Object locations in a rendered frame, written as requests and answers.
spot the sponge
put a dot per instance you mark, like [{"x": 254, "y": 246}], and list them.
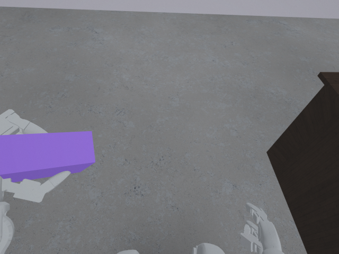
[{"x": 41, "y": 155}]

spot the robot left hand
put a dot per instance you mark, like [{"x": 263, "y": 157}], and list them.
[{"x": 11, "y": 123}]

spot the robot right hand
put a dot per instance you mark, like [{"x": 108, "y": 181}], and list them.
[{"x": 261, "y": 237}]

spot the table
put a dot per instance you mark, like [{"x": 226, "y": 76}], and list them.
[{"x": 305, "y": 159}]

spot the robot left forearm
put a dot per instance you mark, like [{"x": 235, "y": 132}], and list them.
[{"x": 6, "y": 227}]

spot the robot right thigh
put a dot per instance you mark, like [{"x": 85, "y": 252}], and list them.
[{"x": 207, "y": 248}]

